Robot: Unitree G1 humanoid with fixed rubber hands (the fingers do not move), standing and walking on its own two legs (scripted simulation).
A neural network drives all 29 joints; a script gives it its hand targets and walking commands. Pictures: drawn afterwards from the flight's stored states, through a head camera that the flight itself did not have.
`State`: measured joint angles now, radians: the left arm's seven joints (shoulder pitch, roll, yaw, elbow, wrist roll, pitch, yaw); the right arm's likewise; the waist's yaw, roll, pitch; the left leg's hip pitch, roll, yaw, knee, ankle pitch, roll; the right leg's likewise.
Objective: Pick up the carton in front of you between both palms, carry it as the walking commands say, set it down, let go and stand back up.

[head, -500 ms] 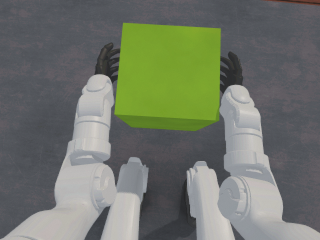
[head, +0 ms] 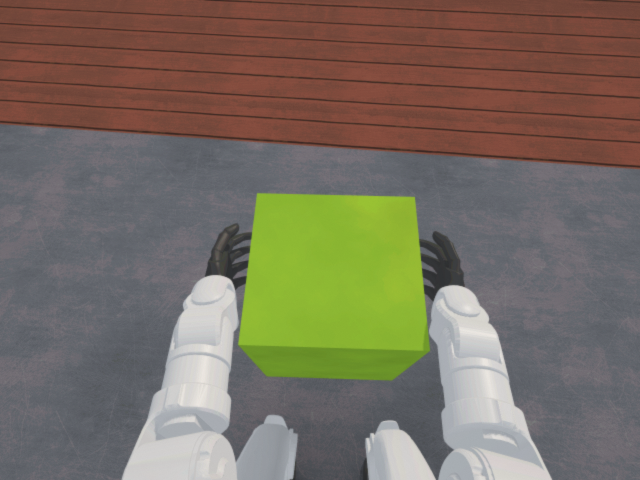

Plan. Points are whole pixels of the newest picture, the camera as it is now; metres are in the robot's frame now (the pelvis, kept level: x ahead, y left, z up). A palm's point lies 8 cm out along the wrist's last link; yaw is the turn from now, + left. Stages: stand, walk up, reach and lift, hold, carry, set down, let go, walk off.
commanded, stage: reach and lift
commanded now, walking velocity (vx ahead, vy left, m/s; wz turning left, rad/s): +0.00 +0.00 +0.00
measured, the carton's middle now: (332, 297) +0.37 +0.01 -0.10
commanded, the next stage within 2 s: hold in 1.46 s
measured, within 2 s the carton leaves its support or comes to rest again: neither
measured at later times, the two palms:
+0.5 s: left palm (186, 268) +0.32 +0.15 +0.12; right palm (501, 271) +0.32 -0.15 +0.11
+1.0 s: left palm (181, 254) +0.32 +0.15 +0.13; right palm (504, 263) +0.32 -0.15 +0.13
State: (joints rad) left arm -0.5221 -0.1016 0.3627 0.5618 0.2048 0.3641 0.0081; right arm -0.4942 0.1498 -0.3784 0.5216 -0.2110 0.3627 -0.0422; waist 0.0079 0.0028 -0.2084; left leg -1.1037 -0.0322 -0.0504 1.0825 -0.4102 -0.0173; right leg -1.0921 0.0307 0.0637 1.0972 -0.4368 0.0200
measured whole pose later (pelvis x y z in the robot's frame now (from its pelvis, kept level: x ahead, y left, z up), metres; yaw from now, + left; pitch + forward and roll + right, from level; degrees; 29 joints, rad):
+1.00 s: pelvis +0.02 +0.00 +0.09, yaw +0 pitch -5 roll +0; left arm -0.34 -0.17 0.30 0.33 0.31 0.62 -0.02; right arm -0.33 0.17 -0.30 0.34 -0.30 0.61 0.03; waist 0.01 0.00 0.03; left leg -0.15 -0.01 -0.06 0.42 -0.20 -0.01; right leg -0.14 0.02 0.07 0.43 -0.21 0.01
